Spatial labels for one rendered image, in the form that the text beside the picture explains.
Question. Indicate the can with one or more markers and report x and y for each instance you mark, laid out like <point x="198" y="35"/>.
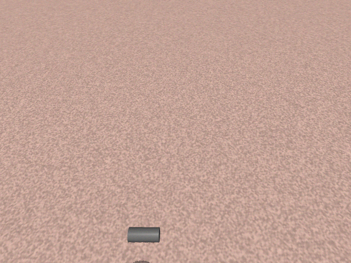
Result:
<point x="143" y="234"/>

